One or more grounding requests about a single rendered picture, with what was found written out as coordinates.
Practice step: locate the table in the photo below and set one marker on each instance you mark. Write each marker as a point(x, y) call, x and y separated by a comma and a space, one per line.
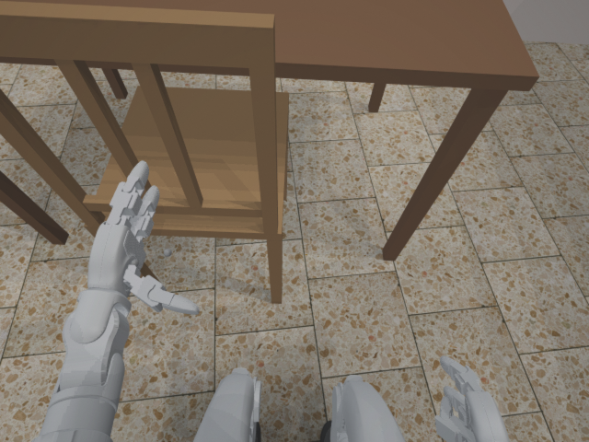
point(437, 43)

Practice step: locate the robot left hand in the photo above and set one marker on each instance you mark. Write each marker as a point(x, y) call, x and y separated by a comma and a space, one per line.
point(119, 241)

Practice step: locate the robot right hand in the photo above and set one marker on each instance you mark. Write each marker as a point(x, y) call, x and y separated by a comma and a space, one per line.
point(479, 417)

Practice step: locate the chair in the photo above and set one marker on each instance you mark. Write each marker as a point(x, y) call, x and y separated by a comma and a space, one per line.
point(217, 156)

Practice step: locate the robot right thigh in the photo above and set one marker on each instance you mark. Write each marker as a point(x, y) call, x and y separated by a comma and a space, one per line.
point(359, 409)

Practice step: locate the robot thigh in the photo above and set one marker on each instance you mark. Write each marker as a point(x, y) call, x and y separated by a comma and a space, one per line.
point(359, 409)
point(234, 408)

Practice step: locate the robot left thigh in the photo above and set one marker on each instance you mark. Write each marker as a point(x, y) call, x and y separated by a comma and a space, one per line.
point(234, 408)

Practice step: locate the left robot forearm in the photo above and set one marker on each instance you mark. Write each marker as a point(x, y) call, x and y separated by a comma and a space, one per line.
point(87, 392)

